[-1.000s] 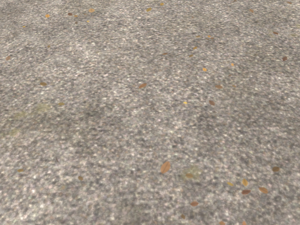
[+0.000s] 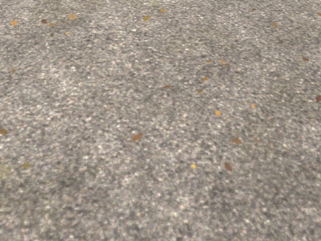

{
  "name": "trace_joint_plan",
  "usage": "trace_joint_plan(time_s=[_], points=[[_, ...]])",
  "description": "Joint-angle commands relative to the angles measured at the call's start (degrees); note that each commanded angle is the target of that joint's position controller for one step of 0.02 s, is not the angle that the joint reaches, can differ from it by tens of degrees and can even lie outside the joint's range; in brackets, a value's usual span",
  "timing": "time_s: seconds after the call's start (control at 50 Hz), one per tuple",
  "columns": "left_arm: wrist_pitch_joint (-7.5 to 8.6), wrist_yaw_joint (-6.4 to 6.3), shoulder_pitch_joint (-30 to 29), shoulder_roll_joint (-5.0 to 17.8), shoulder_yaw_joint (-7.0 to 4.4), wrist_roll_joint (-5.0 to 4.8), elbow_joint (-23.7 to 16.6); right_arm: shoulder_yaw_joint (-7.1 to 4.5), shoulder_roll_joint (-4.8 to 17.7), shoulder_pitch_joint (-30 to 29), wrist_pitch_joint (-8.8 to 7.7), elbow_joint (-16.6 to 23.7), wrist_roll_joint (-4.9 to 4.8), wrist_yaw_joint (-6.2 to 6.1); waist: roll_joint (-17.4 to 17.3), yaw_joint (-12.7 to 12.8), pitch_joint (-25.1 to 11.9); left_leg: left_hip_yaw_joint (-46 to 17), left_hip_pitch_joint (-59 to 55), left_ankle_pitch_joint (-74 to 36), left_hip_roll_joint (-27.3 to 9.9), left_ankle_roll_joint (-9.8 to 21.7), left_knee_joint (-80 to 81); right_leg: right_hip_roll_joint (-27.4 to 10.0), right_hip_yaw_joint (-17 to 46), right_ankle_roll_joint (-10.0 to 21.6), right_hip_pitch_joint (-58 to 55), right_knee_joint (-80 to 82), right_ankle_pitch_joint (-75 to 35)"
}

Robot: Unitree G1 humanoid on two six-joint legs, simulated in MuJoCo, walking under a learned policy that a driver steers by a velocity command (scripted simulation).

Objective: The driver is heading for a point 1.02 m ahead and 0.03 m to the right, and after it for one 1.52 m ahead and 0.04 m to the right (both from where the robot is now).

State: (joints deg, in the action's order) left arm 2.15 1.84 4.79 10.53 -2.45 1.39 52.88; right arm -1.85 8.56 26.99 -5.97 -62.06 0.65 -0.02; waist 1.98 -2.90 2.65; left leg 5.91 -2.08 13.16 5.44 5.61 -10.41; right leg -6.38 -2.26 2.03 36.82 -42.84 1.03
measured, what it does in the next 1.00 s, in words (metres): walks ahead: right foot, then left foot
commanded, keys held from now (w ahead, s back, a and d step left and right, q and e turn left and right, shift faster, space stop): w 1.00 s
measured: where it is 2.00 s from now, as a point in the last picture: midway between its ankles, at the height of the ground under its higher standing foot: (158, 145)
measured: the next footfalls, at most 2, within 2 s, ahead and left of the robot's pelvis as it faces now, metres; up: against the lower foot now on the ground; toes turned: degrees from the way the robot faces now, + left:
right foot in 0.16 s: +0.28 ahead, -0.11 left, +0.00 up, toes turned -4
left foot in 0.74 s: +0.59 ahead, +0.07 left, +0.00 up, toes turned +5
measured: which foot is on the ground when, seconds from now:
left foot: down 0.00-0.18, up 0.20-0.72, down 0.74-1.00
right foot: up 0.00-0.14, down 0.16-0.74, up 0.76-1.00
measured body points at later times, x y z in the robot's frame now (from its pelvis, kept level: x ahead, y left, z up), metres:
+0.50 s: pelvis +0.29 -0.05 +0.00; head +0.31 -0.06 +0.45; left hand +0.22 +0.19 -0.14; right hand +0.40 -0.28 -0.14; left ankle +0.40 +0.11 -0.68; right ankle +0.24 -0.10 -0.74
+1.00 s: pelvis +0.56 +0.01 +0.00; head +0.58 +0.03 +0.45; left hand +0.65 +0.26 -0.14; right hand +0.54 -0.23 -0.14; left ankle +0.55 +0.07 -0.74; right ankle +0.62 -0.14 -0.67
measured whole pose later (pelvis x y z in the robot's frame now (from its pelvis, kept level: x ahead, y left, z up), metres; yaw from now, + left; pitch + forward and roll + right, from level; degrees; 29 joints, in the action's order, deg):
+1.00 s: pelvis +0.56 +0.01 +0.00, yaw +0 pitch +0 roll +0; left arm 2.5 1.5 11.7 12.4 -3.4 2.1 54.6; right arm -3.0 10.8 22.0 -5.4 -59.8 0.6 0.2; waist 2.2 -0.8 1.8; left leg 6.1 5.7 9.8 4.6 6.0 -15.3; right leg -6.2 -0.1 2.5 33.7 -58.5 10.2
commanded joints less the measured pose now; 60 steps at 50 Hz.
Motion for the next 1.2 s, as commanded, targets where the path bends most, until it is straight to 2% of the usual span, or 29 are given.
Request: trace_joint_plan(time_s=[0.02, 0.06, 0.1, 0.14, 0.16, 0.18, 0.2, 0.22, 0.24, 0.26, 0.3, 0.36, 0.42, 0.52, 0.64, 0.68, 0.7, 0.72, 0.74, 0.76, 0.78, 0.8, 0.82, 0.86, 0.88, 0.92, 0.98, 1.08, 1.2], points=[[0.81, 0.04, -6.87, 1.81, 0.13, -0.31, -4.61, -0.92, 7.04, 4.96, -0.54, 0.87, 0.14, -0.45, -5.88, -0.64, 3.91, -6.78, 0.39, -28.18, -15.44, 4.61, 2.32, 2.78, -3.26, 0.60, 0.02, 5.87, -2.22], [1.19, -0.04, -8.70, 2.30, 0.05, -0.28, -5.60, -0.99, 7.42, 5.67, -0.38, 0.39, 0.56, -0.77, -6.15, -0.73, 4.28, -6.75, -3.60, -31.88, -16.87, 5.21, 0.45, 3.49, -3.37, 1.82, 0.10, 8.46, 0.03], [1.69, -0.29, -7.13, 3.10, -0.32, -0.21, -5.67, -1.21, 8.25, 4.19, -0.27, 0.41, 0.81, -1.12, -6.52, 1.05, 3.46, -5.94, -5.81, -41.66, -17.87, 4.88, -3.49, 5.14, -3.87, 3.70, -3.85, 10.87, 4.36], [2.30, -1.07, 2.43, 4.89, -1.39, -0.08, -2.82, -1.61, 9.61, 2.40, -0.02, 0.52, 0.97, -1.32, -7.11, 5.42, -1.58, -4.85, -6.19, -54.81, -17.53, 3.70, -14.77, 8.68, -4.86, 5.99, -15.35, 13.26, 8.13], [2.82, -1.57, 12.26, 6.18, -2.24, 0.42, 0.47, -1.62, 9.69, 1.08, 0.25, 0.86, 0.59, -1.24, -5.76, 9.67, -6.47, -3.27, -2.01, -51.23, -15.71, 2.62, -25.79, 8.76, -4.51, 7.43, -27.39, 16.98, 4.85], [3.18, -2.20, 22.33, 10.57, -3.56, 1.99, 2.58, -1.03, 7.88, 0.72, 0.19, 2.64, -0.13, -0.99, -1.47, 12.85, -13.40, -1.67, 10.25, -31.95, -13.06, 1.67, -42.31, -2.49, 7.42, 10.31, -42.68, 16.95, 8.54], [2.86, -1.82, 24.27, 15.45, -4.79, 2.41, 2.83, -0.21, 2.14, 8.14, 0.35, 3.36, -2.47, -0.24, 11.72, 8.91, -19.68, -0.62, 31.26, 14.31, -1.41, -0.65, -64.25, -19.04, 36.96, 19.04, -56.75, 23.06, 10.77], [2.05, -1.27, 19.61, 12.92, -4.41, 0.07, 2.32, -1.65, 7.70, 3.73, 0.60, 3.23, -0.98, -0.40, 2.62, 8.14, -16.85, -9.10, 36.15, 13.87, -3.69, 0.43, -68.11, -16.22, 39.08, 17.57, -52.18, 26.82, 15.27], [2.14, -1.09, 13.38, 9.54, -3.36, -0.56, 1.45, -1.81, 7.63, -1.77, 0.39, 5.17, -0.57, -0.23, 1.16, 6.14, -7.99, -9.02, 38.47, 8.51, -6.41, 0.57, -66.11, -14.45, 29.52, 15.39, -43.70, 28.22, 14.71], [2.63, -0.88, 10.77, 6.31, -2.49, -0.36, 1.36, -1.69, 6.77, -4.38, 0.15, 5.65, -0.29, -0.12, -1.61, 4.91, -3.74, -8.81, 37.02, 5.05, -8.26, 0.43, -62.87, -11.88, 23.63, 13.60, -36.93, 30.33, 8.66], [3.31, -1.45, 10.80, 2.84, -1.30, -0.48, 2.87, -1.68, 4.92, -3.51, 1.46, 5.26, 1.21, 0.43, -0.28, 1.69, -1.58, -8.46, 31.86, 2.91, -10.42, -0.56, -57.38, -7.25, 15.17, 10.28, -29.48, 32.55, 2.43], [4.37, -1.88, 15.20, 4.72, -1.33, -0.76, 4.71, -1.72, 3.83, -4.80, 3.07, 5.94, 1.65, 1.29, 0.38, 0.56, -0.81, -6.71, 32.21, 1.21, -10.82, -2.10, -53.68, -5.75, 10.67, 10.17, -28.01, 34.07, -3.87], [4.42, -1.87, 18.10, 6.01, -1.34, -0.78, 5.20, -1.74, 4.81, -12.79, 3.77, 8.81, 1.54, 1.68, 0.70, 1.70, 1.68, -5.18, 38.31, -4.82, -12.20, -3.57, -47.75, -4.73, 8.31, 9.92, -29.03, 36.43, -3.74], [4.33, -1.89, 23.08, 5.78, -0.79, -0.81, 6.07, -0.98, 4.38, -23.89, 3.52, 12.57, 0.68, 1.89, 1.45, 4.53, 3.01, -2.42, 39.38, -12.57, -10.98, -4.44, -33.01, -3.24, 4.74, 8.54, -33.30, 36.39, -10.83], [3.98, -2.71, 26.58, 6.71, -0.89, 0.00, 7.83, -0.87, 5.40, -30.41, 2.66, 15.47, 0.57, 1.71, 2.24, 5.75, 4.07, -1.15, 38.75, -9.39, -8.64, -1.48, -23.55, -6.40, 3.94, 9.13, -43.54, 32.41, -19.26], [3.86, -3.02, 24.63, 7.61, -1.15, 0.18, 7.72, -1.35, 6.20, -27.06, 2.13, 14.87, 0.59, 1.34, 2.65, 3.44, 2.40, -0.15, 32.35, -4.99, -6.35, 0.50, -21.05, -6.76, 2.66, 8.11, -44.55, 27.12, -31.27], [3.72, -3.07, 23.79, 8.25, -1.34, 0.25, 7.72, -1.90, 7.06, -21.90, 1.82, 13.28, 0.67, 0.93, 2.95, 1.24, -0.34, 0.52, 25.92, -3.36, -4.42, 1.60, -19.80, -6.36, 2.03, 7.42, -44.44, 21.09, -38.16], [3.42, -2.97, 22.55, 8.37, -1.36, 0.00, 7.52, -2.64, 8.04, -12.58, 1.31, 10.06, 0.99, 0.45, 1.38, -2.76, -5.06, 1.32, 15.04, -6.02, -2.92, 2.92, -15.98, -4.37, 0.27, 6.32, -42.00, 10.72, -38.60], [3.44, -2.78, 22.12, 7.11, -0.87, -0.60, 6.27, -3.81, 11.45, -2.45, 0.80, 7.45, 2.35, -0.16, -1.49, -6.18, -11.36, -6.76, -0.36, -4.18, -10.56, 5.44, -15.74, -2.03, -1.07, 5.28, -31.03, -3.74, -24.04], [3.38, -2.07, 28.05, 1.33, 0.25, -3.04, 4.72, -5.40, 17.84, 2.88, 0.85, 7.04, 3.41, -0.19, -14.37, -4.14, -19.08, -34.90, -16.87, 1.29, -28.39, 13.03, -11.14, 8.24, -4.19, 2.39, -10.17, -27.09, 12.77], [3.26, -2.04, 26.37, 5.89, -1.08, -1.63, 5.26, -5.25, 16.50, -1.09, 1.78, 7.26, 1.07, 0.44, -9.72, -2.99, -18.80, -44.43, -13.86, 2.97, -28.94, 13.70, -4.87, 9.46, 4.25, 3.34, -3.92, -33.61, 27.03], [3.12, -1.95, 21.01, 6.39, -1.45, -1.06, 3.70, -4.30, 13.37, -8.00, 1.90, 8.21, 0.17, 0.62, -6.58, -0.25, -9.20, -34.57, -5.28, 5.95, -26.90, 11.60, -4.21, 5.72, 5.15, 3.75, -0.62, -33.75, 22.22], [3.41, -1.70, 17.80, 5.60, -1.23, -0.76, 2.99, -3.22, 9.46, -11.54, 1.49, 8.73, 0.13, 0.91, -3.52, 0.72, -4.10, -28.11, 2.64, 2.57, -24.28, 9.75, -1.60, 3.62, 5.02, 3.70, -1.65, -30.31, 18.05], [2.27, -1.24, 18.09, 3.78, -1.18, 0.51, 3.30, -2.05, 5.98, -12.65, 0.77, 7.56, 0.00, 0.50, -4.82, 4.06, -0.65, -19.02, 11.12, -3.93, -19.13, 5.94, 1.19, 1.02, 4.54, 2.83, -6.75, -24.05, 14.92], [1.54, -0.85, 18.98, 2.87, -1.10, 0.80, 3.68, -1.80, 5.63, -11.31, 0.38, 6.81, 0.06, 0.30, -5.21, 4.71, -0.90, -16.65, 12.30, -6.69, -18.14, 5.56, 1.73, 0.87, 4.08, 2.29, -8.42, -22.85, 14.21], [0.65, -0.39, 17.39, 2.71, -1.16, 0.92, 2.97, -2.00, 7.27, -8.06, -0.35, 5.55, -0.09, 0.10, -4.95, 5.15, -0.55, -14.04, 12.24, -12.10, -17.31, 6.00, 2.53, 0.57, 2.87, 1.30, -6.98, -20.97, 12.41], [-0.04, -0.11, 9.73, 3.57, -1.21, 0.76, 0.28, -2.04, 8.46, -4.87, -0.45, 4.82, -0.17, 0.08, -4.86, 4.01, 1.68, -11.84, 10.28, -13.19, -16.48, 5.98, 4.59, -0.76, 1.58, -0.21, -0.49, -15.38, 6.64], [0.20, 0.05, -1.02, 3.04, -0.50, 0.00, -3.36, -1.48, 8.13, 0.19, -0.33, 3.78, -0.15, -0.01, -5.24, 1.33, 2.99, -8.57, 5.47, -20.91, -15.16, 4.86, 4.36, 0.44, -0.85, -1.20, 1.43, -1.32, -0.59], [1.03, -0.13, -8.20, 3.60, -0.13, -0.11, -6.43, -1.46, 8.79, 4.36, 0.00, 1.84, 0.65, -0.84, -6.04, -0.24, 4.01, -7.55, -4.66, -30.84, -17.95, 5.53, 0.37, 3.03, -2.44, 1.56, 0.71, 8.58, 1.95]])
Keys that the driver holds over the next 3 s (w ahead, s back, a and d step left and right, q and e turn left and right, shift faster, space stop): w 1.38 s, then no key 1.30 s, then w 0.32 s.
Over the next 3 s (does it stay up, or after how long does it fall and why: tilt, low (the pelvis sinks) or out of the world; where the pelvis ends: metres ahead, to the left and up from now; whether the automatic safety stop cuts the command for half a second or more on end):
stays up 1.04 0.01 -0.02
